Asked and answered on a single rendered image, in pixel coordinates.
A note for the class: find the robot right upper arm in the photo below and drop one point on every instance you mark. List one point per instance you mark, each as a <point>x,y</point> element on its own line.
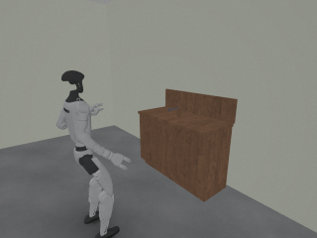
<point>82,111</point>

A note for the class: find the robot torso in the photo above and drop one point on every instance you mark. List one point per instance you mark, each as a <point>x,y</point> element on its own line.
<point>80,151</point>

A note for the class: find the robot left upper arm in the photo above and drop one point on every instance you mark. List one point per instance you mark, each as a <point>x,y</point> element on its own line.
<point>60,123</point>

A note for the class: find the counter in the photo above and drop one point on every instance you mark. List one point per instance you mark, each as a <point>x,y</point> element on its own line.
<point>190,145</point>

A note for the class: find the tap lever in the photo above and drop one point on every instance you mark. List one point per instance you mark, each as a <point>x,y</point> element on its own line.
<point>169,109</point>

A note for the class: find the robot right hand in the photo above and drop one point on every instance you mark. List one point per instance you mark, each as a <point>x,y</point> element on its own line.
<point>117,160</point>

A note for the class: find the right robot foot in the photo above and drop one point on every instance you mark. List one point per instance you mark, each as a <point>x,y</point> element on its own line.
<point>110,232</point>

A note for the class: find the robot left hand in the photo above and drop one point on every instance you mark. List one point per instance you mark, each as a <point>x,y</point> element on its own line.
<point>93,111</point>

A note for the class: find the robot right forearm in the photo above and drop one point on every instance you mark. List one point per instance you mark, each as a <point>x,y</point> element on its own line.
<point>91,144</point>

